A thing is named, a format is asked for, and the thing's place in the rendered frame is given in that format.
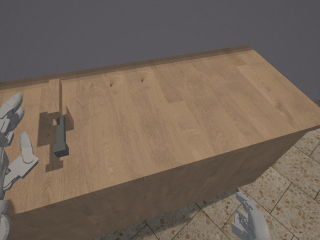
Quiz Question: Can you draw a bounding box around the tap lever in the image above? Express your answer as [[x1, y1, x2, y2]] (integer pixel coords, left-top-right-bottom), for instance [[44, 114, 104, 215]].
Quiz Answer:
[[53, 115, 69, 158]]

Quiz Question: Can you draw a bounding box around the left robot hand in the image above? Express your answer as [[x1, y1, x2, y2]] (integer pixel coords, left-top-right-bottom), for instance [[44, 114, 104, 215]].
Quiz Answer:
[[0, 92, 39, 200]]

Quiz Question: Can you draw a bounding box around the right robot hand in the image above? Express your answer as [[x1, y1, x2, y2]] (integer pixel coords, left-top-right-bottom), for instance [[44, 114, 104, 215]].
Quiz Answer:
[[231, 192, 272, 240]]

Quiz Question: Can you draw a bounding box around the counter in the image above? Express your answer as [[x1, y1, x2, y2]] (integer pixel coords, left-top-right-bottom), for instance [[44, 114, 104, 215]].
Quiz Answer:
[[0, 45, 320, 240]]

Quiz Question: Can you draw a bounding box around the robot left forearm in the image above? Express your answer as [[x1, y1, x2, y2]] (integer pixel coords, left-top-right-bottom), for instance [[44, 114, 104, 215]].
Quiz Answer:
[[0, 200, 12, 240]]

